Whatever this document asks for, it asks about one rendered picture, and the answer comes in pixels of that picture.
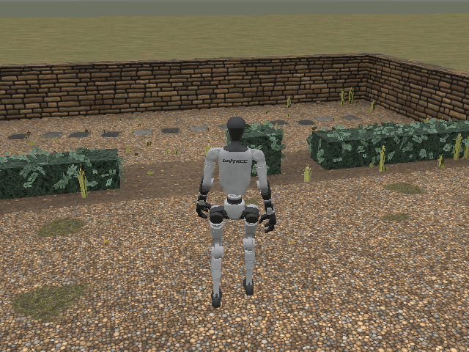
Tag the left robot hand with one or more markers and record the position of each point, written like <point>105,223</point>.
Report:
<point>204,207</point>

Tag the robot right upper arm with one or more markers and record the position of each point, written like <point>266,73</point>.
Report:
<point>261,168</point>

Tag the right robot hand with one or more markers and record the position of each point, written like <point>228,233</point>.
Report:
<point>271,223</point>

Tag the robot right foot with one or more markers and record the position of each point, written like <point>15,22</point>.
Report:
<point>249,290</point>

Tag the robot left foot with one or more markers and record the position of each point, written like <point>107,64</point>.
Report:
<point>216,301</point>

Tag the right robot forearm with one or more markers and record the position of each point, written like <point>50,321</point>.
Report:
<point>267,199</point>

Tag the robot foot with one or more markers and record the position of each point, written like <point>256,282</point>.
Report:
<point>216,301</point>
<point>249,290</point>

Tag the left robot forearm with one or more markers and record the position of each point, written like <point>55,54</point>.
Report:
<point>203,192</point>

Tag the robot left upper arm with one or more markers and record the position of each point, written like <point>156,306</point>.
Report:
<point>209,165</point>

